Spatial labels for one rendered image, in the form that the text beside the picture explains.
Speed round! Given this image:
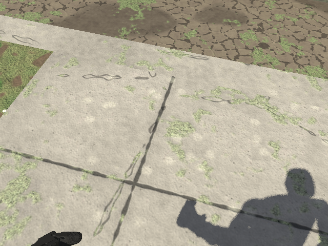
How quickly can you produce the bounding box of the left robot hand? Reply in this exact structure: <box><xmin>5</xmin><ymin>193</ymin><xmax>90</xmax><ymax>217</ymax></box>
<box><xmin>31</xmin><ymin>231</ymin><xmax>82</xmax><ymax>246</ymax></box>

